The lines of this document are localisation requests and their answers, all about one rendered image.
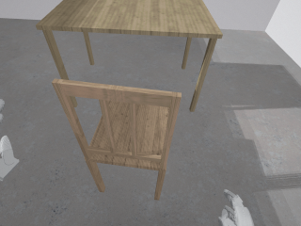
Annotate chair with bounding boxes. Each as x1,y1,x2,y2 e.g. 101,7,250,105
52,78,182,201

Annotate table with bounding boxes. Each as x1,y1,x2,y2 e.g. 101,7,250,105
36,0,223,112

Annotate robot right hand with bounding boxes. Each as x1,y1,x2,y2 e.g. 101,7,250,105
218,189,255,226

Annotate robot left hand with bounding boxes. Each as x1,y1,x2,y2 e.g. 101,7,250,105
0,99,20,182

